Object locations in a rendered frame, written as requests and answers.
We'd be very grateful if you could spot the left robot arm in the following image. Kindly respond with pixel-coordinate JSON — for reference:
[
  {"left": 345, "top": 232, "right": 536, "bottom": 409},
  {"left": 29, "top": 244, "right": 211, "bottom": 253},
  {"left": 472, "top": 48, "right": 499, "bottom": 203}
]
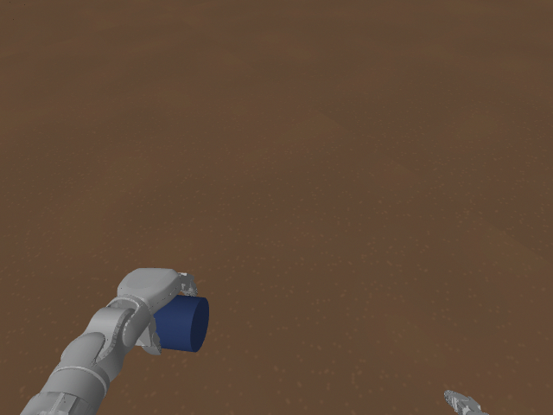
[{"left": 20, "top": 295, "right": 150, "bottom": 415}]

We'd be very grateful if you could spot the right robot hand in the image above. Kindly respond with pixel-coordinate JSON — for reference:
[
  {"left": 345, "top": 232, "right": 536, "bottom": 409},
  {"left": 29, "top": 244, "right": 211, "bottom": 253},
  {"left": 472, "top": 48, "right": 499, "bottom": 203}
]
[{"left": 444, "top": 390, "right": 489, "bottom": 415}]

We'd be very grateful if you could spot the can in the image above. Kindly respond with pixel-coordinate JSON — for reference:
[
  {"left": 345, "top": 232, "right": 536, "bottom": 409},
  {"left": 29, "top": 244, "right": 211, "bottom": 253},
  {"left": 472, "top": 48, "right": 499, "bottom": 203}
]
[{"left": 154, "top": 295, "right": 209, "bottom": 352}]

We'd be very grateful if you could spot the left robot hand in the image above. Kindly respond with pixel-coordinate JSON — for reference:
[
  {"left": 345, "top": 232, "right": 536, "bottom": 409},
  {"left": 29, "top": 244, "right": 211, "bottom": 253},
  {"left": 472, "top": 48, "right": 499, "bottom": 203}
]
[{"left": 118, "top": 268, "right": 198, "bottom": 355}]

